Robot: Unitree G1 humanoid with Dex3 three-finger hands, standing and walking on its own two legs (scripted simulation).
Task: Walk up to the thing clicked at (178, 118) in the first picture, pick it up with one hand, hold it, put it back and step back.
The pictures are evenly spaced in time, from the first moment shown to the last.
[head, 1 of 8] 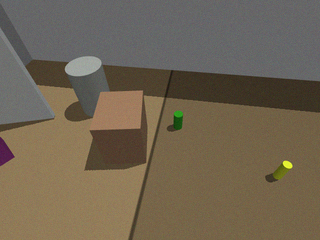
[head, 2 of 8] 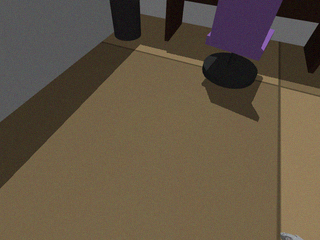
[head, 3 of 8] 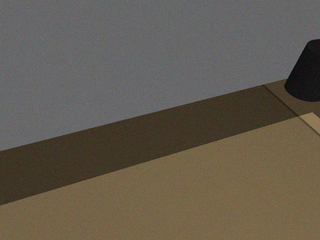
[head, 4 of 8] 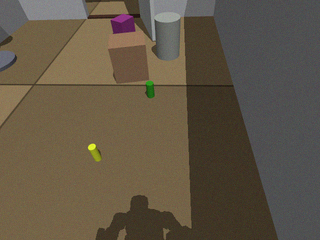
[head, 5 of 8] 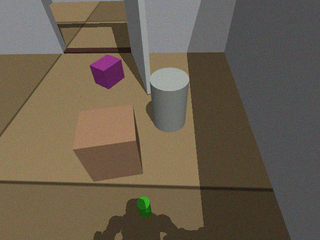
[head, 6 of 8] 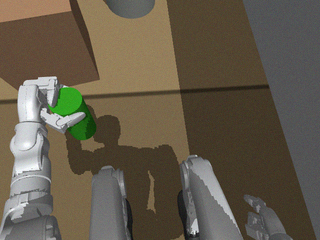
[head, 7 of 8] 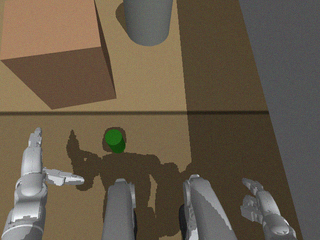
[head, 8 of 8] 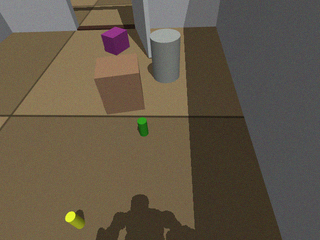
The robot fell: no
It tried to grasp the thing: yes
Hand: left
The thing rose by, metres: 0.63
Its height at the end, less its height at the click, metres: +0.00
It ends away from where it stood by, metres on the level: 0.03
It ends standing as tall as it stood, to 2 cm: yes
